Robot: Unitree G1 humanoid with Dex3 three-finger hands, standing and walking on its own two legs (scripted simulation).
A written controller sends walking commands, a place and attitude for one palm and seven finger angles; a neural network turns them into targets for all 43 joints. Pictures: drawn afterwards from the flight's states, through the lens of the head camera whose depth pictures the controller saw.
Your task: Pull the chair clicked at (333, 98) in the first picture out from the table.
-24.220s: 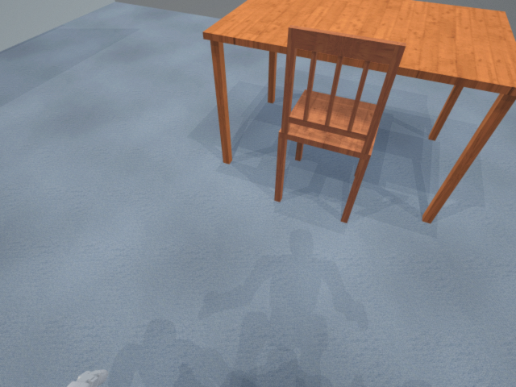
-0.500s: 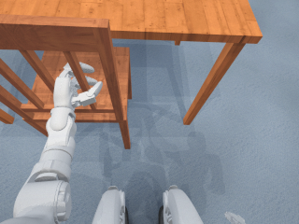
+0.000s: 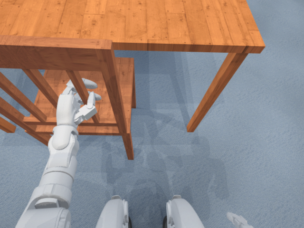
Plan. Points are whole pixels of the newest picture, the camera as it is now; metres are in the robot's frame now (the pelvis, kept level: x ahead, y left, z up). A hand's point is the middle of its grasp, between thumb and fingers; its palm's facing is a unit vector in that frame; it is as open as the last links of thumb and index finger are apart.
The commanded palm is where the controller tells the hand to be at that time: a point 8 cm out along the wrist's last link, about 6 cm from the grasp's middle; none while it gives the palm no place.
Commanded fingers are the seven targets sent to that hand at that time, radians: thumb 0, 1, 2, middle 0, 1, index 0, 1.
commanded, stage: hook a spindle and tug to test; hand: left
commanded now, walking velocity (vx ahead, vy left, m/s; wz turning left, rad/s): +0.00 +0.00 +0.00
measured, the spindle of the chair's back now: (53, 98) +0.46 +0.26 +0.00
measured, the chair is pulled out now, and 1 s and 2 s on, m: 0.01 0.12 0.22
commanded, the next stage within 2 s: step backward, pulling the chair out in 0.20 s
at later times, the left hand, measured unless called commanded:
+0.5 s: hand (94, 114) +0.39 +0.13 +0.03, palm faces +0.07 -0.99 -0.08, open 5.1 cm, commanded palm +0.38 +0.19 +0.03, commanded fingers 0.00 0.90 0.90 -0.50 -1.45 -0.50 -1.45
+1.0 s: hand (104, 140) +0.32 +0.11 +0.04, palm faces -0.06 -0.99 -0.15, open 4.9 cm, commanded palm +0.31 +0.16 +0.04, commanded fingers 0.00 0.90 0.90 -0.50 -1.45 -0.50 -1.45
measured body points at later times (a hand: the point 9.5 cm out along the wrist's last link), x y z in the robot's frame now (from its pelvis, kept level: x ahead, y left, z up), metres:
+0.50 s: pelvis +0.02 +0.00 +0.06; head +0.12 +0.00 +0.50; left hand +0.38 +0.19 +0.04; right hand +0.12 -0.24 -0.06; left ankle +0.01 +0.10 -0.63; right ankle +0.00 -0.12 -0.63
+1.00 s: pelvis -0.03 +0.00 +0.10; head +0.05 -0.02 +0.54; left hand +0.32 +0.16 +0.05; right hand +0.04 -0.25 -0.04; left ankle +0.01 +0.10 -0.63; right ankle +0.00 -0.12 -0.63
